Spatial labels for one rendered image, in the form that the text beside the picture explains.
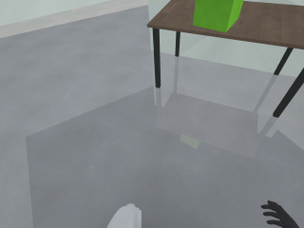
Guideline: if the robot left thigh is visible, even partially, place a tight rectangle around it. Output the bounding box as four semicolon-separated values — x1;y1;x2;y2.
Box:
106;205;142;228

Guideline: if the robot right hand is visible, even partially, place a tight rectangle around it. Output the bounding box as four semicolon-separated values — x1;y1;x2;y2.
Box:
261;200;299;228

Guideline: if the table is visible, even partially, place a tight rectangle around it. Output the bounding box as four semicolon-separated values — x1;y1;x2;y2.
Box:
147;0;304;118

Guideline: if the carton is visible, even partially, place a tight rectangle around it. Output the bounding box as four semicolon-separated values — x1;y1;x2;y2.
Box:
193;0;244;33

